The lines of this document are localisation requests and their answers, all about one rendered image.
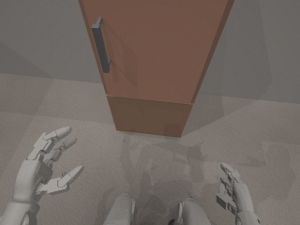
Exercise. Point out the robot thigh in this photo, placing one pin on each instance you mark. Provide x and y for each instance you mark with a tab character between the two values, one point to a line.
121	212
190	213

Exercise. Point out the robot right hand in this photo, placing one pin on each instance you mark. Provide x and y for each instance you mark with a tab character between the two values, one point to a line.
238	198

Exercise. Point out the cupboard door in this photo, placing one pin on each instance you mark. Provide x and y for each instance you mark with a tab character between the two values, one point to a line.
158	48

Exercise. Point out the handle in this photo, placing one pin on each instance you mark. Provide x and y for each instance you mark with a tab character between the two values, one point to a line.
97	34

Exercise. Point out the robot left thigh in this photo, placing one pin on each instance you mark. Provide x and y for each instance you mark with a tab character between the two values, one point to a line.
121	212

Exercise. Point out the robot left hand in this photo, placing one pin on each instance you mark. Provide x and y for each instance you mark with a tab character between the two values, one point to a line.
28	186

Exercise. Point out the robot right thigh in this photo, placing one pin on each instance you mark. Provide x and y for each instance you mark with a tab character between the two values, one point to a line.
190	213

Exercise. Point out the robot right forearm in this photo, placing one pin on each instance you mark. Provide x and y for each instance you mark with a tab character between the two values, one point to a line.
247	218

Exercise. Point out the robot left forearm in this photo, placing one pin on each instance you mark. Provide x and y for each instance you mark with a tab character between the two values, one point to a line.
20	213

